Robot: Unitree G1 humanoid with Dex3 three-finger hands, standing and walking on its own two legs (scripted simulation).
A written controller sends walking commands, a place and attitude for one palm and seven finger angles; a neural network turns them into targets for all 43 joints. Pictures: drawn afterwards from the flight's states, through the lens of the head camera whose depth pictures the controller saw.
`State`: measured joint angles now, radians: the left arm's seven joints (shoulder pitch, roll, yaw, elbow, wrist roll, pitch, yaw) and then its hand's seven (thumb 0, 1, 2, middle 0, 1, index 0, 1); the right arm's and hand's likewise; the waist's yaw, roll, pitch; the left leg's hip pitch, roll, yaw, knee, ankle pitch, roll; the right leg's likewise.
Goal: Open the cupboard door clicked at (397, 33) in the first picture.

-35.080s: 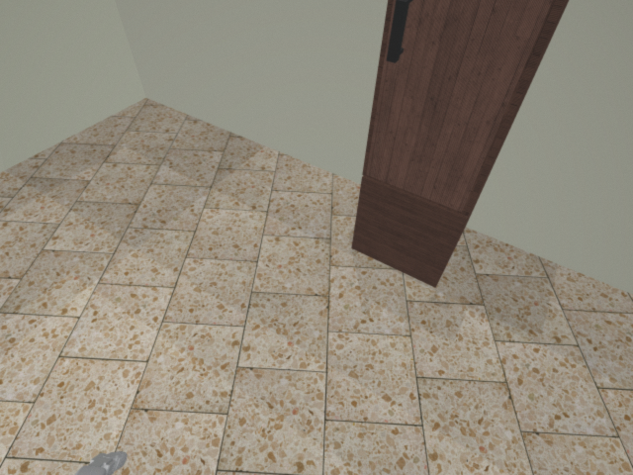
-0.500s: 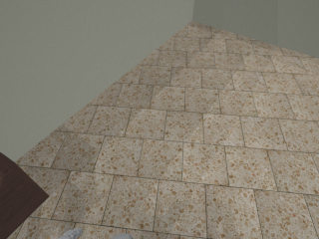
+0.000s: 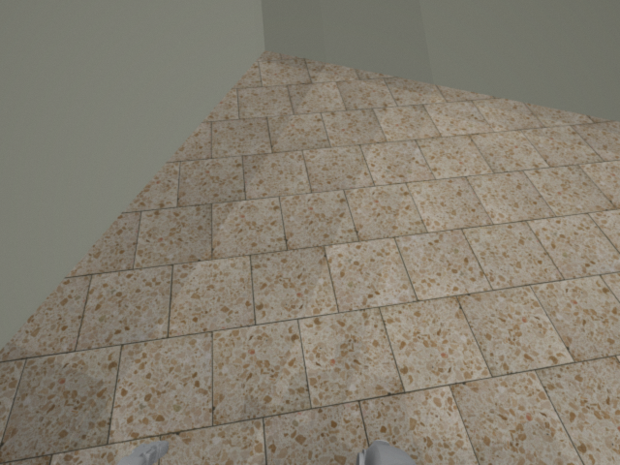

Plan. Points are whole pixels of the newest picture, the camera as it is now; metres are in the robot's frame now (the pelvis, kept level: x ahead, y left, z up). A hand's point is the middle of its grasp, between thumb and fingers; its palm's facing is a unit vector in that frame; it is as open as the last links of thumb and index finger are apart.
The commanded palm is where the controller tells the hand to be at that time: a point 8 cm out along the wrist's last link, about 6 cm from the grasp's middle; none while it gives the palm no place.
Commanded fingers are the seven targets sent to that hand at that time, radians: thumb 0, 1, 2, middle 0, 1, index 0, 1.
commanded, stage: walk to a spot facing it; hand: left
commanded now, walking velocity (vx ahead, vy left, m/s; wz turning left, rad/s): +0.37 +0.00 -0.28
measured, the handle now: out of the picture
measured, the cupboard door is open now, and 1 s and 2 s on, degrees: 49 49 49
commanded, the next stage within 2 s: turn to face it in 0.64 s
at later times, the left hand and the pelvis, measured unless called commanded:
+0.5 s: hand (216, 408) +0.23 +0.17 -0.20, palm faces -0.02 -0.99 -0.15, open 7.3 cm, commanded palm none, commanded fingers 0.00 0.90 0.90 -0.20 -0.30 -0.20 -0.30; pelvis +0.25 -0.02 -0.02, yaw -6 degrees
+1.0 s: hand (294, 239) +0.55 +0.06 -0.17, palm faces -0.08 -0.98 -0.18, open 7.3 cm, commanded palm none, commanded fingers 0.00 0.90 0.90 -0.20 -0.30 -0.20 -0.30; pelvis +0.43 -0.10 +0.00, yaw -5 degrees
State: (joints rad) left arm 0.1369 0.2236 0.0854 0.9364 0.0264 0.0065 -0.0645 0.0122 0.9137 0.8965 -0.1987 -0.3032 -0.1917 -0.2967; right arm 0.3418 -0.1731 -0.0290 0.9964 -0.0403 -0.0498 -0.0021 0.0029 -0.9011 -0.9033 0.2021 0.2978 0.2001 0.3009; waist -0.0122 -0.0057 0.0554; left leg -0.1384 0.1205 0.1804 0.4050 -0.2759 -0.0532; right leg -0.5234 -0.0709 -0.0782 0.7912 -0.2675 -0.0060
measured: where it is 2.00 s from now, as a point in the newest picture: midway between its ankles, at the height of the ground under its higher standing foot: (360, 359)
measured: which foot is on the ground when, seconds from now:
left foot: down 0.00-0.08, up 0.10-0.42, down 0.44-0.82, up 0.84-1.00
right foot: up 0.00-0.06, down 0.08-0.44, up 0.46-0.80, down 0.82-1.00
